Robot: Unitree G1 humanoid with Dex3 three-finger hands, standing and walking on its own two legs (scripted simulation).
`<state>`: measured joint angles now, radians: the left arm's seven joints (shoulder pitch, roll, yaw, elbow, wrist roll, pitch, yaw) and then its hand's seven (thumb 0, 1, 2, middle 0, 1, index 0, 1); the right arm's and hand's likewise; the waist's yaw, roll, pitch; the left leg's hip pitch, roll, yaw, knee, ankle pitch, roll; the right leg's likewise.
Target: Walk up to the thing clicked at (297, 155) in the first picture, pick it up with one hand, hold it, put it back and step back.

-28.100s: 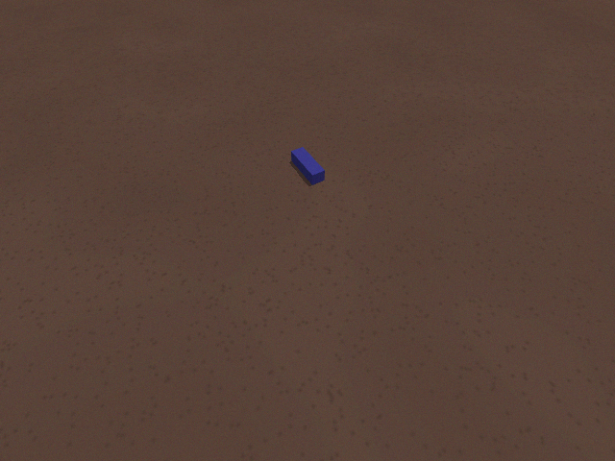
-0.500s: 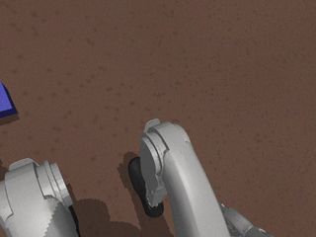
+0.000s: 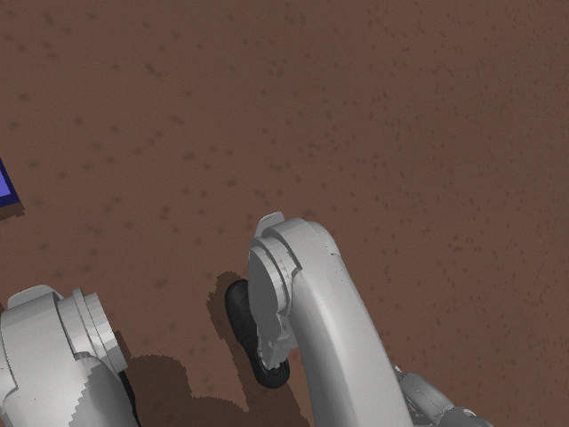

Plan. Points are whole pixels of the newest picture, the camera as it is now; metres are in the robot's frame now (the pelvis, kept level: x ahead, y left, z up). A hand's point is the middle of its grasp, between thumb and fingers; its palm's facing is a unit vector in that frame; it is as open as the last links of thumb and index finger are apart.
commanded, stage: open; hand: left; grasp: from above
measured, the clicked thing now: out of the picture +0.44 +0.33 -0.27
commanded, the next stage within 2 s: withdraw in 0.54 s
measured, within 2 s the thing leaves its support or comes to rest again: neither
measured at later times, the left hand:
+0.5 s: hand out of the picture +0.44 +0.32 -0.24, palm faces -0.44 -0.14 -0.89, open 13.9 cm
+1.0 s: hand out of the picture +0.45 +0.34 -0.17, palm faces -0.29 -0.10 -0.95, open 14.0 cm
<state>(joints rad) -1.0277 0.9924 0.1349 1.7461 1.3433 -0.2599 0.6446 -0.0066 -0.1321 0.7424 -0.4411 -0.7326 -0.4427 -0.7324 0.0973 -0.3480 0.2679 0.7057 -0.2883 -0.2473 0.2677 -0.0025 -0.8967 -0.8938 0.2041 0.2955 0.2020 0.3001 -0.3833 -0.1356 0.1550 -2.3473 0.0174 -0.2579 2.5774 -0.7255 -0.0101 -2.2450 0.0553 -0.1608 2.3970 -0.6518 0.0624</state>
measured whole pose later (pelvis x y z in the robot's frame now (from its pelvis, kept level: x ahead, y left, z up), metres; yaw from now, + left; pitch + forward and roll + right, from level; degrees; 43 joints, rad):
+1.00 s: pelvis +0.00 +0.00 +0.01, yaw +1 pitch +31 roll -12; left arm -0.89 0.82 0.13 1.40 1.23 -0.12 0.54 0.00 -0.49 0.98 -0.09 -0.99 -0.09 -0.99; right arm 0.17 -0.31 0.16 0.74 -0.21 -0.21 0.30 0.00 -0.90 -0.89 0.20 0.30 0.20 0.30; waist -0.30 -0.04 -0.01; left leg -2.36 0.01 -0.22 2.51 -0.72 -0.01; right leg -2.26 0.04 -0.14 2.36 -0.66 0.05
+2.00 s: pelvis +0.00 +0.00 +0.10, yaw +8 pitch +36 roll -7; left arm -0.68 0.59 0.07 0.98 0.86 -0.02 0.18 0.00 0.20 0.90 -0.23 -0.53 -0.22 -0.55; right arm 0.20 -0.25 0.01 0.70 -0.05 -0.02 0.15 0.00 -0.90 -0.89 0.20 0.29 0.20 0.30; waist -0.16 0.06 -0.17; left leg -2.15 0.02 -0.10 2.20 -0.69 0.00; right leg -2.08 0.01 -0.05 2.12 -0.68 0.04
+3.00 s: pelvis +0.08 +0.01 +0.42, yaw +14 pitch +11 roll -3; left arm 0.50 0.22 0.04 -0.14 -0.07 0.46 0.05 0.01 0.91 0.90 -0.20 -0.30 -0.20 -0.30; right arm 0.32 -0.22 0.04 0.52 0.02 -0.20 -0.19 0.01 -0.90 -0.89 0.20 0.29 0.20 0.30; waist -0.06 0.05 -0.19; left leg -0.74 0.03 -0.06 1.03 -0.49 -0.01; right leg -0.69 0.00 -0.05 0.95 -0.47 0.02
